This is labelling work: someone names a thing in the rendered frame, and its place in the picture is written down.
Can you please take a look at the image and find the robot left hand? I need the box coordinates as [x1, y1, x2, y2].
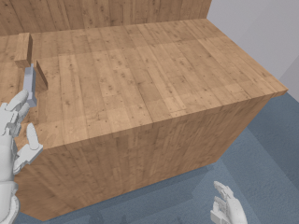
[0, 89, 43, 182]

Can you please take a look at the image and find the tap lever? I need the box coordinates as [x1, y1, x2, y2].
[22, 64, 37, 107]

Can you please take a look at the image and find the robot left forearm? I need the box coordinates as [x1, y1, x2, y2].
[0, 181, 21, 224]

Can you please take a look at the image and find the robot right hand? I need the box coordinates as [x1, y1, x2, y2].
[210, 181, 248, 224]

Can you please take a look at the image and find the counter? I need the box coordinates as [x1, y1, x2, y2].
[0, 0, 288, 221]

